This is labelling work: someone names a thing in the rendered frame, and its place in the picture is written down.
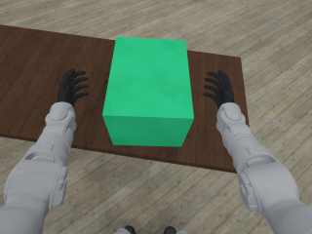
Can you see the right robot upper arm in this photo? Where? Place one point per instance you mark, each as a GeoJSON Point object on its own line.
{"type": "Point", "coordinates": [269, 190]}

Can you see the left robot upper arm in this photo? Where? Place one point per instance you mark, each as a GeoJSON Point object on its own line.
{"type": "Point", "coordinates": [35, 188]}

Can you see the table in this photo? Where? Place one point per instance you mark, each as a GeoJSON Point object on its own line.
{"type": "Point", "coordinates": [32, 65]}

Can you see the robot left hand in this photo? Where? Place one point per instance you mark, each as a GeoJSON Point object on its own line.
{"type": "Point", "coordinates": [67, 91]}

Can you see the robot right hand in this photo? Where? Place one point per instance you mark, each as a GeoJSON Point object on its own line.
{"type": "Point", "coordinates": [223, 92]}

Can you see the robot left forearm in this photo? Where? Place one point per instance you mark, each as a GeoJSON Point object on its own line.
{"type": "Point", "coordinates": [54, 143]}

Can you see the robot right forearm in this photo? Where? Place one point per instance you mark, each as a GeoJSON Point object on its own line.
{"type": "Point", "coordinates": [239, 141]}

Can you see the carton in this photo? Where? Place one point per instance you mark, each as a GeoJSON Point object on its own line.
{"type": "Point", "coordinates": [148, 99]}

